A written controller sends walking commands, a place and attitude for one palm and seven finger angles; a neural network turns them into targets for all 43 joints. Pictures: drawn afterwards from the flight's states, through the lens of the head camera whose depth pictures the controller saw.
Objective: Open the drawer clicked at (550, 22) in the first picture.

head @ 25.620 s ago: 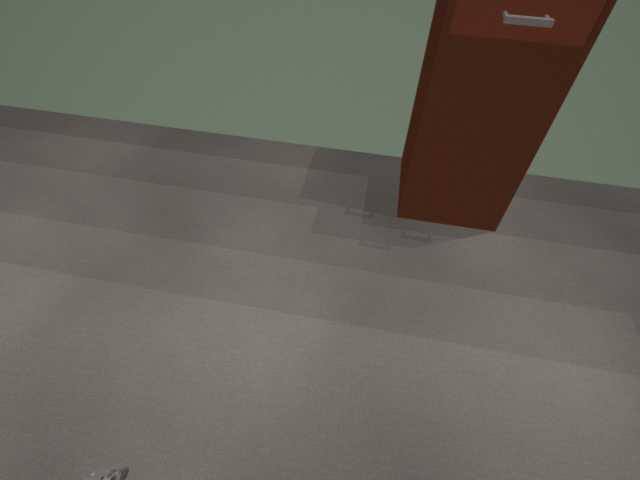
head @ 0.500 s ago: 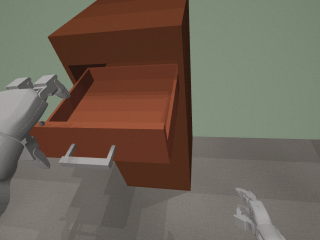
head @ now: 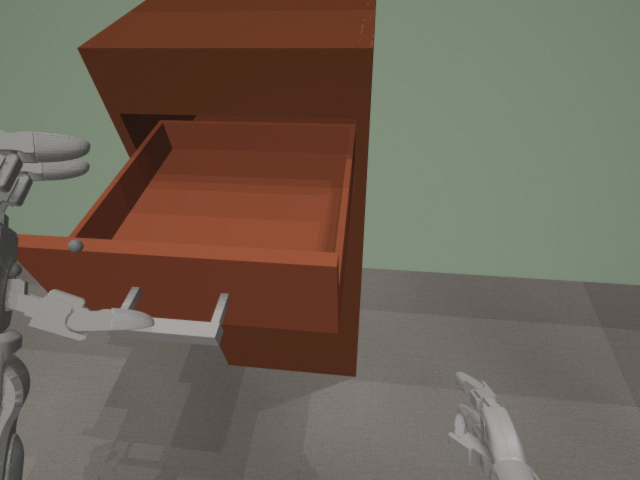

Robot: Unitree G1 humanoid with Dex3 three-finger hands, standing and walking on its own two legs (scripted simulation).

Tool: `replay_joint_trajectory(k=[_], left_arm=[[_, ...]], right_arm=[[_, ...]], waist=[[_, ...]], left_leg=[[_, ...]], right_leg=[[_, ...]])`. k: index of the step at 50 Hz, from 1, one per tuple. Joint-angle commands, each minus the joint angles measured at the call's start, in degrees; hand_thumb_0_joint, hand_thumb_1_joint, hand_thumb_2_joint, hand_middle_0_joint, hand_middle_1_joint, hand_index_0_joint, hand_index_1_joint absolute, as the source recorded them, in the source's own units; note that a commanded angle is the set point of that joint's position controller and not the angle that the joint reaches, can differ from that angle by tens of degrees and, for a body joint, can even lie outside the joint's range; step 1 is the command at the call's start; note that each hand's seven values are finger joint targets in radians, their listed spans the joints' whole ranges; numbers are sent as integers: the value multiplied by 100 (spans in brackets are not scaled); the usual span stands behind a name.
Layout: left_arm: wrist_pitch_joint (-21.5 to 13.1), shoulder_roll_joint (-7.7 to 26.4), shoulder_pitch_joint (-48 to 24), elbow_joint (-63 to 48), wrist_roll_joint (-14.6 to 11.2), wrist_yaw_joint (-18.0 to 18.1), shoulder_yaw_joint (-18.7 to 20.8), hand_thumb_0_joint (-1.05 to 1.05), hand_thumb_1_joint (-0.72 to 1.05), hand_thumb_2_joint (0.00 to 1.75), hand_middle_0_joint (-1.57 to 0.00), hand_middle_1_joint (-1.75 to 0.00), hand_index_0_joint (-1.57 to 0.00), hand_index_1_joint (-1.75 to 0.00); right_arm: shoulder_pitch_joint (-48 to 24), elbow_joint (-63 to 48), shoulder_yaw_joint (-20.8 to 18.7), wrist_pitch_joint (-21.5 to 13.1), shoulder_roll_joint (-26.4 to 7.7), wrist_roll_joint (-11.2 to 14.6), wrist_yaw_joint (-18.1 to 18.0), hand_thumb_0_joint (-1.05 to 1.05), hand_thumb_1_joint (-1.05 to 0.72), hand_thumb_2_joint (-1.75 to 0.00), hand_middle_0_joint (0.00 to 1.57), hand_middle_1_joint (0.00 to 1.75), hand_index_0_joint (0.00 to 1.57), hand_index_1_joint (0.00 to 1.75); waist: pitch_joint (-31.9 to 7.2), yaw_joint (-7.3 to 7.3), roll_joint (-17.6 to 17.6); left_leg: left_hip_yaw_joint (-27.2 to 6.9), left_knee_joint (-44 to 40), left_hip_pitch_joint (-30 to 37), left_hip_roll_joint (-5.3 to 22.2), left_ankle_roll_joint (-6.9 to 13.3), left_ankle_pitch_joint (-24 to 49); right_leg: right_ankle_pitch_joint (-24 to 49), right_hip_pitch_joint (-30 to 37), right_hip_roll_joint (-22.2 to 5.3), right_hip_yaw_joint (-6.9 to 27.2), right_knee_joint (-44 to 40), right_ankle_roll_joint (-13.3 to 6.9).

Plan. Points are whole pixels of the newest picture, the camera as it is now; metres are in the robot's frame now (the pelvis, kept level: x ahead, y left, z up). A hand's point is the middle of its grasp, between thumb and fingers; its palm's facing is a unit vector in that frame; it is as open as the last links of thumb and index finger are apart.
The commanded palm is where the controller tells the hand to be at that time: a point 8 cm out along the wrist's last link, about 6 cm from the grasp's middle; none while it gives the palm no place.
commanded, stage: draw the hand back to the body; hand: left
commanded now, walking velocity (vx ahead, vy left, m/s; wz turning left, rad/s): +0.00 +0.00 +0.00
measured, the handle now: (171, 314) +0.26 +0.22 +0.09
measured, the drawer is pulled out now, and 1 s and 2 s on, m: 0.30 0.30 0.30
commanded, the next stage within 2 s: step back with the hand held close in 0.82 s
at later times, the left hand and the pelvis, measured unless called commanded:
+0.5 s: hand (49, 221) +0.22 +0.24 +0.28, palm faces +0.52 -0.78 -0.35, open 9.7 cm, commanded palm +0.16 +0.29 +0.28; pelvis +0.03 +0.01 +0.00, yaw -1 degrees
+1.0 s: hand (34, 234) +0.20 +0.24 +0.29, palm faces +0.54 -0.76 -0.35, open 7.4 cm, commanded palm +0.14 +0.28 +0.28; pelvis +0.01 +0.00 +0.00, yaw +0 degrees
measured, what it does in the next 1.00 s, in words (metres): stands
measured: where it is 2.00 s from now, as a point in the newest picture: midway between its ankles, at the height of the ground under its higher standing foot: outside the picture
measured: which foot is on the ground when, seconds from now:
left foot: down 0.00-1.00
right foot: down 0.00-1.00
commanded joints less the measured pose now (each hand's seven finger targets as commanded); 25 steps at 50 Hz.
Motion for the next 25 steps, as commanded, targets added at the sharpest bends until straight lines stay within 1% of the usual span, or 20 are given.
replay_joint_trajectory(k=[1, 3, 4, 5, 6, 7, 8, 9, 11, 13, 14, 15, 17, 18, 19, 20, 21, 22, 23, 25], left_arm=[[-616, 995, -939, -939, -300, 486, 806, 0, -15, 45, -27, -98, -27, -98], [-672, 923, -981, -1094, -262, 485, 717, 0, -8, 48, -27, -93, -27, -93], [-685, 999, -858, -1104, -272, 491, 801, 0, -5, 50, -27, -91, -27, -91], [-692, 901, -743, -1116, -274, 479, 735, 0, -1, 51, -26, -88, -26, -88], [-692, 837, -686, -1185, -280, 459, 672, 0, 2, 52, -26, -86, -26, -86], [-700, 894, -624, -1248, -272, 461, 738, 0, 6, 54, -26, -84, -26, -84], [-701, 912, -559, -1306, -273, 460, 769, 0, 9, 55, -26, -82, -26, -82], [-700, 928, -410, -1314, -291, 457, 817, 0, 13, 57, -25, -80, -25, -80], [-664, 956, -154, -1304, -319, 449, 926, 0, 20, 60, -25, -75, -25, -75], [-662, 987, -139, -1383, -315, 445, 992, 0, 27, 63, -25, -70, -25, -70], [-648, 1039, -103, -1356, -336, 449, 1050, 0, 31, 64, -24, -68, -24, -68], [-638, 1001, -47, -1276, -342, 453, 1069, 0, 34, 66, -24, -66, -24, -66], [-604, 1039, -29, -1147, -365, 456, 1158, 0, 41, 69, -24, -62, -24, -62], [-601, 1030, -90, -1214, -354, 455, 1152, 0, 44, 70, -23, -59, -23, -59], [-586, 1010, -133, -1210, -370, 445, 1129, 0, 48, 72, -23, -57, -23, -57], [-567, 1001, -92, -1124, -353, 453, 1124, 0, 51, 74, -23, -55, -23, -55], [-546, 983, -141, -1108, -364, 451, 1103, 0, 55, 75, -22, -52, -22, -52], [-543, 993, -181, -1129, -357, 450, 1104, 0, 58, 76, -22, -50, -22, -50], [-544, 1030, -166, -1170, -353, 455, 1141, 0, 62, 78, -22, -48, -22, -48], [-519, 1041, -109, -1108, -368, 462, 1174, 0, 69, 81, -22, -43, -22, -43]], right_arm=[[-635, -703, -304, -463, -561, -68, -131, 0, -90, -90, 20, 30, 20, 30], [-641, -716, -328, -465, -565, -91, -107, 0, -90, -90, 20, 30, 20, 30], [-657, -714, -348, -478, -603, -105, -108, 0, -90, -90, 20, 30, 20, 30], [-650, -721, -362, -466, -595, -108, -91, 0, -90, -90, 20, 30, 20, 30], [-653, -745, -372, -459, -588, -113, -78, 0, -90, -90, 20, 30, 20, 30], [-623, -737, -391, -448, -609, -110, -59, 0, -90, -90, 20, 30, 20, 30], [-605, -745, -409, -436, -606, -113, -48, 0, -90, -90, 20, 30, 20, 30], [-600, -740, -433, -434, -645, -114, -42, 0, -90, -90, 20, 30, 20, 30], [-576, -763, -457, -372, -638, -95, -24, 0, -90, -90, 20, 30, 20, 30], [-548, -780, -493, -325, -640, -77, -5, 0, -90, -90, 20, 30, 20, 30], [-565, -789, -497, -315, -655, -71, -12, 0, -90, -90, 20, 30, 20, 30], [-529, -771, -507, -293, -640, -70, -13, 0, -90, -90, 20, 30, 20, 30], [-516, -790, -523, -234, -637, -43, -25, 0, -90, -90, 20, 30, 20, 30], [-495, -786, -536, -212, -645, -39, -24, 0, -90, -90, 20, 30, 20, 30], [-527, -778, -523, -212, -655, -37, -34, 0, -90, -90, 20, 30, 20, 30], [-487, -761, -527, -194, -653, -40, -33, 0, -90, -90, 20, 30, 20, 30], [-501, -778, -517, -175, -637, -41, -28, 0, -90, -90, 20, 30, 20, 30], [-508, -800, -520, -165, -642, -39, -29, 0, -90, -90, 20, 30, 20, 30], [-511, -804, -528, -163, -639, -44, -31, 0, -90, -90, 20, 30, 20, 30], [-518, -785, -520, -156, -638, -60, -40, 0, -90, -90, 20, 30, 20, 30]], waist=[[-601, -93, 243], [-648, -82, 493], [-617, -48, 318], [-684, -57, 247], [-704, -58, 231], [-798, -52, 283], [-840, -48, 244], [-895, -41, 127], [-910, -31, 6], [-954, -51, 4], [-877, -42, 20], [-853, -67, -14], [-856, -63, -250], [-936, -84, -172], [-836, -83, 17], [-831, -99, 76], [-777, -93, -68], [-804, -96, -137], [-913, -79, -128], [-881, -75, -43]], left_leg=[[-93, -569, 205, 57, 64, 271], [-92, -539, 224, 36, 56, 534], [-105, -516, 198, 48, 51, 678], [-100, -503, 209, 57, 59, 782], [-91, -466, 240, 60, 69, 911], [-91, -426, 253, 58, 61, 1076], [-78, -392, 265, 58, 58, 1229], [-95, -356, 278, 76, 40, 1447], [-75, -317, 272, 101, 39, 1595], [-51, -272, 298, 115, 21, 1682], [-65, -276, 271, 120, 3, 1681], [-36, -270, 282, 129, 11, 1686], [-36, -261, 269, 135, 26, 1614], [-22, -243, 319, 139, 26, 1650], [-27, -256, 314, 129, 9, 1680], [-23, -267, 324, 135, 1, 1654], [-45, -286, 297, 139, 6, 1552], [-52, -287, 311, 138, 20, 1513], [-44, -263, 348, 130, 35, 1533], [-25, -265, 345, 127, 28, 1567]], right_leg=[[-71, 236, -66, 224, -581, -65], [188, 339, -64, 241, -517, -96], [343, 401, -50, 214, -509, -100], [441, 435, -42, 215, -465, -93], [595, 442, -44, 220, -421, -91], [759, 505, -40, 217, -367, -100], [933, 540, -41, 215, -317, -99], [1124, 610, -27, 189, -292, -108], [1294, 600, -24, 192, -239, -90], [1343, 550, -24, 194, -207, -84], [1343, 532, -9, 180, -224, -100], [1368, 477, -15, 189, -233, -84], [1332, 446, -11, 192, -235, -67], [1350, 453, -18, 206, -228, -66], [1375, 415, -10, 205, -260, -83], [1315, 384, -14, 203, -251, -73], [1231, 346, -8, 193, -268, -65], [1195, 349, -5, 193, -268, -63], [1228, 386, -12, 218, -260, -64], [1303, 391, -15, 225, -287, -64]])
